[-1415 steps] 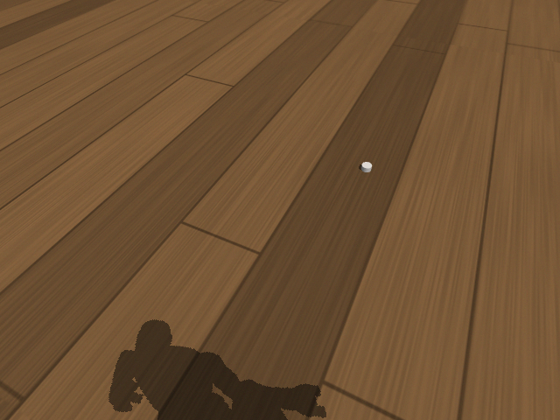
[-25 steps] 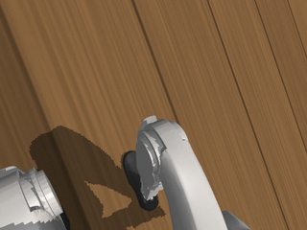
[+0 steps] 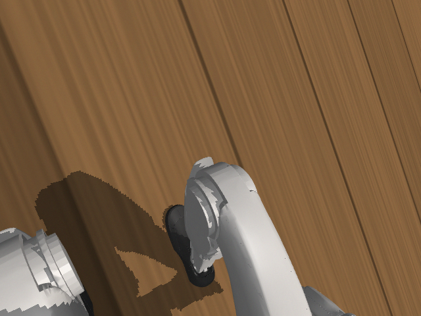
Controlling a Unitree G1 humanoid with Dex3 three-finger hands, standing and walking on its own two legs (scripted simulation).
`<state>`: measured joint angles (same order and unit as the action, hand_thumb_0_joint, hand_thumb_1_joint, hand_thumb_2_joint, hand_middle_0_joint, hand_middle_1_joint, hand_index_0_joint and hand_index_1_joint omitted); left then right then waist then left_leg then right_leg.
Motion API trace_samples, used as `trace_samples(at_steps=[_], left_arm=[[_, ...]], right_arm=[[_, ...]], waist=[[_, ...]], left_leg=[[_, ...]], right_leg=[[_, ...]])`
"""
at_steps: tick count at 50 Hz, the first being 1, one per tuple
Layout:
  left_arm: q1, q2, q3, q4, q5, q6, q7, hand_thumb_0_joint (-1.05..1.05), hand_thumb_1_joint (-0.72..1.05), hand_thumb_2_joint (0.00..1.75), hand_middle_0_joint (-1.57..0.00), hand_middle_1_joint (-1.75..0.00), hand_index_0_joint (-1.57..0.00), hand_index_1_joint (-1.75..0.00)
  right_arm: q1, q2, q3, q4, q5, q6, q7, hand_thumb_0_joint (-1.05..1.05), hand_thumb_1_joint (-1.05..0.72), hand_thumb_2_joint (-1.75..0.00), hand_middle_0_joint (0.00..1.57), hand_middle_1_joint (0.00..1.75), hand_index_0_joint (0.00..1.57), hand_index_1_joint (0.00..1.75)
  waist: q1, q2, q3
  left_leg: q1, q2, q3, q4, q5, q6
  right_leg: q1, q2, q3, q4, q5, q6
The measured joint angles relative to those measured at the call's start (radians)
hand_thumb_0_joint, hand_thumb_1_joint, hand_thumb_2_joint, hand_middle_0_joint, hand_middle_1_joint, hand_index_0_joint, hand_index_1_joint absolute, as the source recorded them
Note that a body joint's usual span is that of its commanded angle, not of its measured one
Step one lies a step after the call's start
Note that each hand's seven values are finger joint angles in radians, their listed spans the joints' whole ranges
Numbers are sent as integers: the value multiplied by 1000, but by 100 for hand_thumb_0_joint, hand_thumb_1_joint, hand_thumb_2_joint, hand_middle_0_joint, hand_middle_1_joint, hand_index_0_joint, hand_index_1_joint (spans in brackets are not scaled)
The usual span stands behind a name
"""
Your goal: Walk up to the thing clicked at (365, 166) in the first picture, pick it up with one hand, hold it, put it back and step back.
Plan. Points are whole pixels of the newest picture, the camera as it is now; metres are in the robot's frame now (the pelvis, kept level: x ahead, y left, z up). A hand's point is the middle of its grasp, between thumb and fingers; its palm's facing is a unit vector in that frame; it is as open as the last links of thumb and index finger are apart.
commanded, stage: close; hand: left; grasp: from above
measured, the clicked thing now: out of the picture +0.46 +0.32 -0.29
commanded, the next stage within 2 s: settle in 0.96 s
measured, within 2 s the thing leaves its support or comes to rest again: leaves its support in 1.32 s
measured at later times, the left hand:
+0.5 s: hand out of the picture +0.45 +0.32 -0.25, palm faces -0.43 -0.16 -0.89, open 8.3 cm
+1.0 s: hand out of the picture +0.45 +0.32 -0.25, palm faces -0.43 -0.15 -0.89, open 7.3 cm
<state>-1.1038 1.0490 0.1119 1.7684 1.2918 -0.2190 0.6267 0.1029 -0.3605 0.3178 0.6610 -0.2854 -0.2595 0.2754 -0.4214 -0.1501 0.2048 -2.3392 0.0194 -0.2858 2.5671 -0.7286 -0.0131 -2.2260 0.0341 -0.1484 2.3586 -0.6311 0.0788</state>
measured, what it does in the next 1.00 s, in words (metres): stands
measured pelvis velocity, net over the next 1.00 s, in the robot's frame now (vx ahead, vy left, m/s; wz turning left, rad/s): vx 0.00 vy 0.00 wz -0.01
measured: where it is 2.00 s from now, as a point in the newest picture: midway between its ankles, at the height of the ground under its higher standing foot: (144, 293)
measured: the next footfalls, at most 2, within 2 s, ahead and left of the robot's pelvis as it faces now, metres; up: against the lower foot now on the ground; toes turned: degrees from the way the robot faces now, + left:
none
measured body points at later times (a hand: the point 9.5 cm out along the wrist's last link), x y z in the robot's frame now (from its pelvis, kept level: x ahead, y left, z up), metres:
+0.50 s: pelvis +0.00 +0.00 +0.00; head +0.28 +0.13 +0.33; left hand +0.47 +0.33 -0.20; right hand +0.04 -0.25 -0.04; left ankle +0.06 +0.13 -0.27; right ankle +0.13 -0.13 -0.27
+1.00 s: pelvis +0.00 +0.00 +0.00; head +0.28 +0.13 +0.33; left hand +0.47 +0.32 -0.20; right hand +0.04 -0.25 -0.04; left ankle +0.06 +0.13 -0.27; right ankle +0.13 -0.13 -0.27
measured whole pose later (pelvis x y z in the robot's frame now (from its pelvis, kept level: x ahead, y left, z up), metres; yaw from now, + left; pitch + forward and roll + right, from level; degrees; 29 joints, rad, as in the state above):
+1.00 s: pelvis +0.00 +0.00 +0.00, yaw +0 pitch +26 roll -15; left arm -1.11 1.07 0.09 1.78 1.28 -0.22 0.63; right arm 0.10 -0.36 0.35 0.65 -0.28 -0.26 0.26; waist -0.43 -0.15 0.22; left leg -2.33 0.02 -0.29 2.55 -0.71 -0.01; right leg -2.22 0.04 -0.15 2.34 -0.61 0.08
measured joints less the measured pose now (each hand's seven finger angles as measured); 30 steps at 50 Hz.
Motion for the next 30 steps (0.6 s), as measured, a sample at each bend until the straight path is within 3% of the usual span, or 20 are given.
trace_samples(at_steps=[30], left_arm=[[0,11,-18,11,-5,-2,4,0,36,37,-71,-59,-77,-53]], right_arm=[[-2,-4,10,-11,4,4,-10,0,-90,-90,20,30,20,30]], waist=[[-4,-5,7]], left_leg=[[9,3,2,-15,9,7]], right_leg=[[14,2,-2,-21,10,3]])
